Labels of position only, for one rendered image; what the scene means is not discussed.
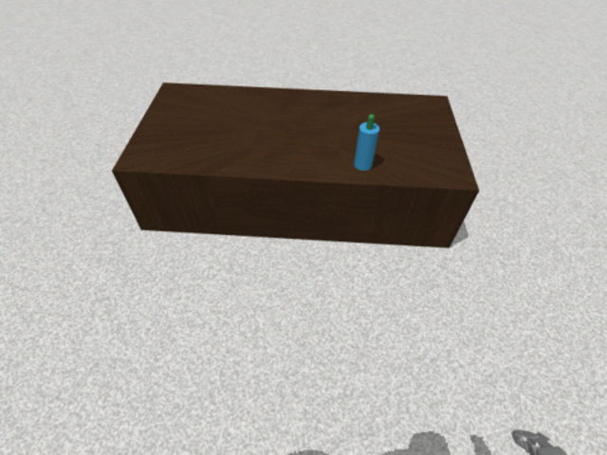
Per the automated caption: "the bottle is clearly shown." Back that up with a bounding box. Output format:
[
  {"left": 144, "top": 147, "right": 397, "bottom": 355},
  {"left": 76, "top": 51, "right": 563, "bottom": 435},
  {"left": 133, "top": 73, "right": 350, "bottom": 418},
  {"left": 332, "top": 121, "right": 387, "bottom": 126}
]
[{"left": 354, "top": 114, "right": 379, "bottom": 171}]

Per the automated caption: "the right robot hand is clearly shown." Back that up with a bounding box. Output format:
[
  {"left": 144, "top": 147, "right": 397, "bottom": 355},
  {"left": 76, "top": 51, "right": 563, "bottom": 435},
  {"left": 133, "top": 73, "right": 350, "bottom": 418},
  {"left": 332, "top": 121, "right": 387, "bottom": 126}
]
[{"left": 512, "top": 429, "right": 567, "bottom": 455}]

